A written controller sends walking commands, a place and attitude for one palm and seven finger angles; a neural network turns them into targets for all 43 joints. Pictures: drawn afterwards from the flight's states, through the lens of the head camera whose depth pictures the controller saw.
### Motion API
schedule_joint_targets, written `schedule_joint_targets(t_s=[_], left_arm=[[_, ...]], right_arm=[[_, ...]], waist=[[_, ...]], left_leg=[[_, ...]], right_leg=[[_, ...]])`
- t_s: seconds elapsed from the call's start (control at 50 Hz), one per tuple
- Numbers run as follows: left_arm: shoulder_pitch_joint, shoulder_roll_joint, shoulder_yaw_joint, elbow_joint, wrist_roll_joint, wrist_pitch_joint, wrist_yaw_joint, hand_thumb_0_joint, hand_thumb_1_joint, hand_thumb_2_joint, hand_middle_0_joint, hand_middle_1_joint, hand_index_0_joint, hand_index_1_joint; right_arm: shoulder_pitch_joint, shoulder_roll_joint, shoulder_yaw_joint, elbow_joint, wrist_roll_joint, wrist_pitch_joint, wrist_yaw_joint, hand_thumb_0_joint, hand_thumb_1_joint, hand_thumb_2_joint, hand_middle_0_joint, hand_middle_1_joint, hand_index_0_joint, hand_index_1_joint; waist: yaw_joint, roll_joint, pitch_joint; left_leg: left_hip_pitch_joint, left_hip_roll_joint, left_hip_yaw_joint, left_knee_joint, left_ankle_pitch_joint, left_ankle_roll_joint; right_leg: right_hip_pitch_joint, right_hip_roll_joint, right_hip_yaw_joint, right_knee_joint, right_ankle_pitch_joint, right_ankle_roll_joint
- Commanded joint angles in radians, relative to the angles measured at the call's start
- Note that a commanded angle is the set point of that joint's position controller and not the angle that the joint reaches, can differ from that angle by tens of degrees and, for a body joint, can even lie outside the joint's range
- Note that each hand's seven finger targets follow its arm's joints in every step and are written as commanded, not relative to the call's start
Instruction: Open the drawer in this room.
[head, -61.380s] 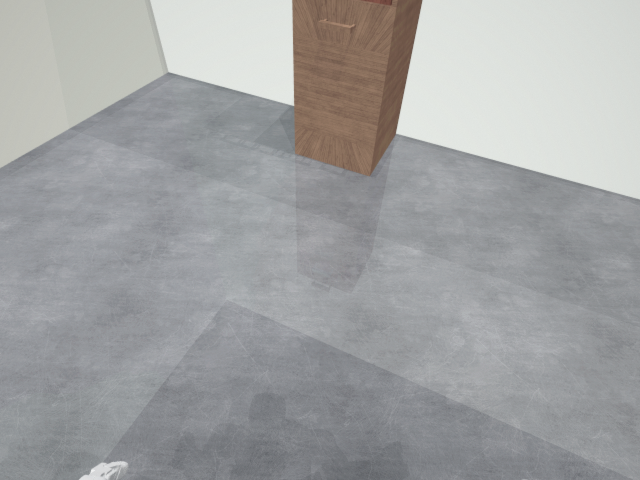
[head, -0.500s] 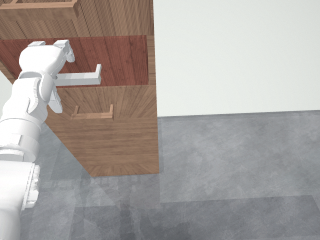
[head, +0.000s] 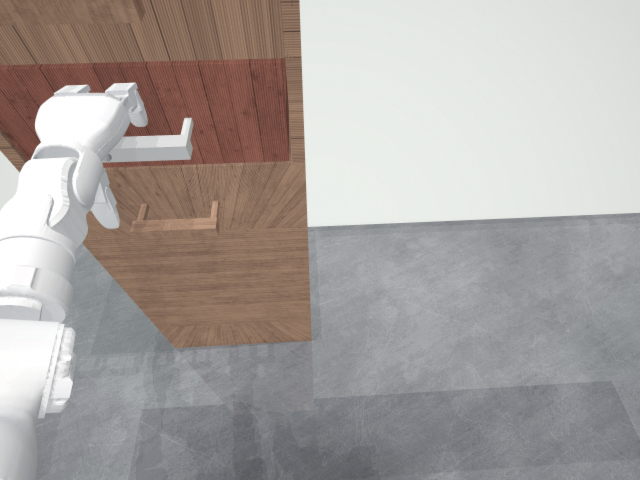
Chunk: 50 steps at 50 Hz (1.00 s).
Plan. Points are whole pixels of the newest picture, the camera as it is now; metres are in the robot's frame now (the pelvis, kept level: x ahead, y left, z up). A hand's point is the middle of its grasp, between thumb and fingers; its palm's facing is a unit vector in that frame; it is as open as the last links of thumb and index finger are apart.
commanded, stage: lower the fingers behind the handle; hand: left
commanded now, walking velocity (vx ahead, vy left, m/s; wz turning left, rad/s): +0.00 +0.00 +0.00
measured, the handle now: (139, 137) +0.53 +0.24 +0.12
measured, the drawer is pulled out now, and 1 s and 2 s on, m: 0.00 0.00 0.00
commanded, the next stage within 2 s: lift the fingers back up to retry in 0.48 s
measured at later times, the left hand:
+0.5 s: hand (106, 161) +0.47 +0.27 +0.13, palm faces +0.01 +0.02 -1.00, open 13.8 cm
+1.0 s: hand (88, 139) +0.47 +0.27 +0.16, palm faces +0.05 +0.00 -1.00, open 13.8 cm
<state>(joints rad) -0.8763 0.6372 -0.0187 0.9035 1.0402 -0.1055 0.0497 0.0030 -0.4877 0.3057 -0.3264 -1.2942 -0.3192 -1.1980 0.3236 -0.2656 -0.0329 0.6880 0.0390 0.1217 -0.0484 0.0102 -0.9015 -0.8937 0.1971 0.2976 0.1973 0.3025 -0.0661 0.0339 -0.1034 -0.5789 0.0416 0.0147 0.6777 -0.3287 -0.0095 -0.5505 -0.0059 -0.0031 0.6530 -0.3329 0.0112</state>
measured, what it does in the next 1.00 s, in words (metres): stands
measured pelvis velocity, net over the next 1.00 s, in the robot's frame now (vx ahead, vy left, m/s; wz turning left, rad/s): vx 0.00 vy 0.01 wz -0.01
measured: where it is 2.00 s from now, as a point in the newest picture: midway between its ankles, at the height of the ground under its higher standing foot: outside the picture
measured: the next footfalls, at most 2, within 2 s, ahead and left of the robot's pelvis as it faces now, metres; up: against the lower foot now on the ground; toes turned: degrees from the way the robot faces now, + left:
none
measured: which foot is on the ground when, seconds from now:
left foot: down 0.00-1.00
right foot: down 0.00-1.00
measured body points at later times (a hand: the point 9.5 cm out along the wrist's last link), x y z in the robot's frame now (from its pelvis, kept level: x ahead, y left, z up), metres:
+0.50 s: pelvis -0.01 +0.01 +0.00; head +0.06 +0.00 +0.44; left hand +0.47 +0.26 +0.18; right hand +0.03 -0.27 -0.13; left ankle -0.01 +0.13 -0.72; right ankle -0.02 -0.13 -0.72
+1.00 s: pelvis +0.00 +0.01 +0.00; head +0.05 +0.00 +0.45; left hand +0.47 +0.27 +0.22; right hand +0.05 -0.26 -0.12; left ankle -0.01 +0.13 -0.72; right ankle -0.02 -0.13 -0.72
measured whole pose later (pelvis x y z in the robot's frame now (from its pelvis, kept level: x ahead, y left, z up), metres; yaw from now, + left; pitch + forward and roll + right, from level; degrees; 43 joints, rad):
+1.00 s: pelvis +0.00 +0.01 +0.00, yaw -1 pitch +11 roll -1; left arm -0.84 0.65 0.01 0.83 1.02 -0.09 0.00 0.00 -0.49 0.31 -0.32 -1.21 -0.32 -1.20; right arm 0.32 -0.26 -0.03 0.68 0.05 0.12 -0.05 0.01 -0.90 -0.89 0.20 0.30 0.20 0.30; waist -0.07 0.05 -0.10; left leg -0.51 0.04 0.03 0.64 -0.32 0.00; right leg -0.48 -0.01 0.01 0.60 -0.31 0.02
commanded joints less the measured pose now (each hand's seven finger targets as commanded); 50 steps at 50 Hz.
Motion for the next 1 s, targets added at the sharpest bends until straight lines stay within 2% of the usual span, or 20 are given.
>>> schedule_joint_targets(t_s=[0.0, 0.04, 0.06, 0.08, 0.1, 0.18, 0.22, 0.26, 0.32, 0.38, 0.42, 0.48, 0.54, 0.56, 0.62, 0.7, 0.76, 0.82, 0.9, 0.98], left_arm=[[-0.323, 0.218, 0.049, -0.069, -0.002, 0.026, 0.005, 0.0, -0.5, 0.3, -0.3, -1.2, -0.3, -1.2], [-0.289, 0.249, 0.07, -0.046, -0.001, 0.028, 0.002, 0.0, -0.5, 0.3, -0.3, -1.2, -0.3, -1.2], [-0.27, 0.233, 0.056, -0.031, -0.002, 0.03, -0.004, 0.0, -0.5, 0.3, -0.3, -1.2, -0.3, -1.2], [-0.286, 0.22, 0.042, -0.051, -0.01, 0.026, -0.009, 0.0, -0.5, 0.3, -0.3, -1.2, -0.3, -1.2], [-0.301, 0.242, 0.061, -0.051, -0.01, 0.02, -0.012, 0.0, -0.5, 0.3, -0.3, -1.2, -0.3, -1.2], [-0.276, 0.263, 0.07, -0.033, -0.003, 0.014, -0.013, 0.0, -0.5, 0.3, -0.3, -1.2, -0.3, -1.2], [-0.287, 0.298, 0.095, -0.035, 0.003, 0.004, -0.01, 0.0, -0.5, 0.3, -0.3, -1.2, -0.3, -1.2], [-0.284, 0.239, 0.056, -0.064, -0.002, -0.001, -0.007, 0.0, -0.5, 0.3, -0.3, -1.2, -0.3, -1.2], [-0.285, 0.264, 0.08, -0.068, 0.001, -0.003, 0.005, 0.0, -0.5, 0.3, -0.3, -1.2, -0.3, -1.2], [-0.312, 0.241, 0.059, -0.074, -0.002, 0.005, 0.013, 0.0, -0.5, 0.3, -0.3, -1.2, -0.3, -1.2], [-0.338, 0.275, 0.076, -0.057, 0.003, 0.011, 0.022, 0.0, -0.5, 0.3, -0.3, -1.2, -0.3, -1.2], [-0.352, 0.249, 0.054, -0.047, 0.008, 0.023, 0.024, 0.0, -0.5, 0.3, -0.3, -1.2, -0.3, -1.2], [-0.343, 0.248, 0.062, -0.06, 0.006, 0.026, 0.027, 0.0, -0.5, 0.3, -0.3, -1.2, -0.3, -1.2], [-0.338, 0.225, 0.043, -0.049, 0.003, 0.031, 0.024, 0.0, -0.5, 0.3, -0.3, -1.2, -0.3, -1.2], [-0.413, 0.284, 0.083, -0.117, -0.001, 0.022, 0.022, 0.0, -0.5, 0.3, -0.3, -1.2, -0.3, -1.2], [-0.445, 0.292, 0.094, -0.182, -0.012, 0.014, 0.013, 0.0, -0.5, 0.3, -0.3, -1.2, -0.3, -1.2], [-0.448, 0.306, 0.114, -0.253, -0.019, -0.004, 0.012, 0.0, -0.5, 0.3, -0.3, -1.2, -0.3, -1.2], [-0.463, 0.302, 0.116, -0.3, -0.031, -0.011, 0.012, 0.0, -0.5, 0.3, -0.3, -1.2, -0.3, -1.2], [-0.446, 0.373, 0.174, -0.291, -0.036, 0.01, 0.009, 0.0, -0.5, 0.3, -0.3, -1.2, -0.3, -1.2], [-0.466, 0.289, 0.083, -0.262, -0.04, 0.054, -0.022, 0.0, -0.5, 0.3, -0.3, -1.2, -0.3, -1.2]], right_arm=[[0.081, -0.159, -0.055, -0.086, -0.006, -0.015, -0.01, 0.0, -0.9, -0.9, 0.2, 0.3, 0.2, 0.3], [0.076, -0.161, -0.051, -0.093, -0.004, -0.014, -0.013, 0.0, -0.9, -0.9, 0.2, 0.3, 0.2, 0.3], [0.077, -0.159, -0.048, -0.099, -0.002, -0.012, -0.014, 0.0, -0.9, -0.9, 0.2, 0.3, 0.2, 0.3], [0.076, -0.159, -0.048, -0.102, -0.002, -0.014, -0.014, 0.0, -0.9, -0.9, 0.2, 0.3, 0.2, 0.3], [0.08, -0.163, -0.051, -0.098, -0.002, -0.015, -0.017, 0.0, -0.9, -0.9, 0.2, 0.3, 0.2, 0.3], [0.08, -0.161, -0.046, -0.11, 0.0, -0.018, -0.022, 0.0, -0.9, -0.9, 0.2, 0.3, 0.2, 0.3], [0.084, -0.165, -0.047, -0.107, 0.001, -0.017, -0.023, 0.0, -0.9, -0.9, 0.2, 0.3, 0.2, 0.3], [0.082, -0.158, -0.05, -0.115, -0.001, -0.021, -0.02, 0.0, -0.9, -0.9, 0.2, 0.3, 0.2, 0.3], [0.086, -0.163, -0.052, -0.111, -0.002, -0.021, -0.018, 0.0, -0.9, -0.9, 0.2, 0.3, 0.2, 0.3], [0.084, -0.162, -0.053, -0.11, -0.001, -0.026, -0.017, 0.0, -0.9, -0.9, 0.2, 0.3, 0.2, 0.3], [0.086, -0.167, -0.052, -0.102, 0.001, -0.027, -0.019, 0.0, -0.9, -0.9, 0.2, 0.3, 0.2, 0.3], [0.09, -0.164, -0.05, -0.1, 0.0, -0.032, -0.018, 0.0, -0.9, -0.9, 0.2, 0.3, 0.2, 0.3], [0.098, -0.162, -0.053, -0.101, -0.002, -0.031, -0.016, 0.0, -0.9, -0.9, 0.2, 0.3, 0.2, 0.3], [0.095, -0.16, -0.051, -0.103, -0.003, -0.031, -0.015, 0.0, -0.9, -0.9, 0.2, 0.3, 0.2, 0.3], [0.09, -0.16, -0.053, -0.103, -0.003, -0.032, -0.017, 0.0, -0.9, -0.9, 0.2, 0.3, 0.2, 0.3], [0.08, -0.157, -0.054, -0.107, -0.005, -0.033, -0.019, 0.0, -0.9, -0.9, 0.2, 0.3, 0.2, 0.3], [0.071, -0.152, -0.056, -0.112, -0.005, -0.035, -0.019, 0.0, -0.9, -0.9, 0.2, 0.3, 0.2, 0.3], [0.06, -0.149, -0.058, -0.109, -0.004, -0.036, -0.016, 0.0, -0.9, -0.9, 0.2, 0.3, 0.2, 0.3], [0.041, -0.155, -0.054, -0.103, -0.004, -0.031, -0.014, 0.0, -0.9, -0.9, 0.2, 0.3, 0.2, 0.3], [0.02, -0.153, -0.048, -0.098, 0.006, -0.03, -0.009, 0.0, -0.9, -0.9, 0.2, 0.3, 0.2, 0.3]], waist=[[-0.023, -0.035, -0.286], [-0.014, -0.044, -0.263], [-0.013, -0.056, -0.246], [-0.017, -0.054, -0.252], [-0.023, -0.068, -0.255], [-0.01, -0.048, -0.249], [-0.008, -0.053, -0.263], [-0.008, -0.029, -0.27], [-0.007, -0.023, -0.276], [-0.018, -0.023, -0.259], [-0.026, -0.036, -0.248], [-0.029, -0.015, -0.244], [-0.018, -0.009, -0.292], [-0.022, -0.012, -0.284], [-0.016, 0.019, -0.342], [-0.017, 0.027, -0.369], [-0.001, 0.051, -0.402], [-0.002, 0.064, -0.394], [0.014, 0.057, -0.385], [-0.003, 0.056, -0.321]], left_leg=[[0.178, -0.054, 0.041, -0.045, 0.297, 0.054], [0.152, -0.055, 0.043, -0.05, 0.268, 0.055], [0.143, -0.055, 0.043, -0.054, 0.256, 0.053], [0.148, -0.054, 0.043, -0.056, 0.25, 0.054], [0.151, -0.051, 0.043, -0.056, 0.247, 0.055], [0.135, -0.053, 0.046, -0.062, 0.219, 0.053], [0.132, -0.051, 0.043, -0.059, 0.228, 0.053], [0.154, -0.05, 0.043, -0.06, 0.227, 0.051], [0.16, -0.047, 0.041, -0.057, 0.24, 0.05], [0.161, -0.046, 0.039, -0.06, 0.212, 0.05], [0.149, -0.044, 0.035, -0.064, 0.189, 0.052], [0.159, -0.044, 0.031, -0.064, 0.196, 0.049], [0.18, -0.045, 0.031, -0.059, 0.224, 0.049], [0.178, -0.046, 0.034, -0.059, 0.221, 0.049], [0.211, -0.044, 0.028, -0.059, 0.25, 0.051], [0.246, -0.045, 0.022, -0.059, 0.296, 0.054], [0.283, -0.047, 0.018, -0.058, 0.353, 0.055], [0.309, -0.044, 0.014, -0.06, 0.395, 0.053], [0.302, -0.045, 0.016, -0.074, 0.424, 0.051], [0.306, -0.044, 0.018, -0.098, 0.381, 0.047]], right_leg=[[0.128, 0.046, -0.017, -0.078, 0.315, -0.031], [0.13, 0.044, -0.012, -0.079, 0.3, -0.028], [0.126, 0.044, -0.016, -0.08, 0.289, -0.028], [0.127, 0.043, -0.014, -0.083, 0.284, -0.027], [0.131, 0.043, -0.015, -0.086, 0.277, -0.027], [0.126, 0.041, -0.012, -0.084, 0.249, -0.027], [0.126, 0.042, -0.011, -0.078, 0.253, -0.026], [0.109, 0.044, -0.016, -0.078, 0.237, -0.029], [0.103, 0.046, -0.016, -0.074, 0.241, -0.03], [0.082, 0.046, -0.017, -0.08, 0.213, -0.029], [0.074, 0.045, -0.015, -0.086, 0.19, -0.027], [0.055, 0.047, -0.022, -0.08, 0.185, -0.031], [0.073, 0.048, -0.021, -0.073, 0.205, -0.032], [0.074, 0.047, -0.023, -0.076, 0.207, -0.031], [0.102, 0.048, -0.019, -0.073, 0.228, -0.031], [0.131, 0.051, -0.02, -0.079, 0.262, -0.032], [0.155, 0.055, -0.021, -0.074, 0.301, -0.034], [0.158, 0.058, -0.025, -0.08, 0.321, -0.035], [0.21, 0.055, -0.026, -0.091, 0.353, -0.038], [0.182, 0.052, -0.034, -0.11, 0.317, -0.034]])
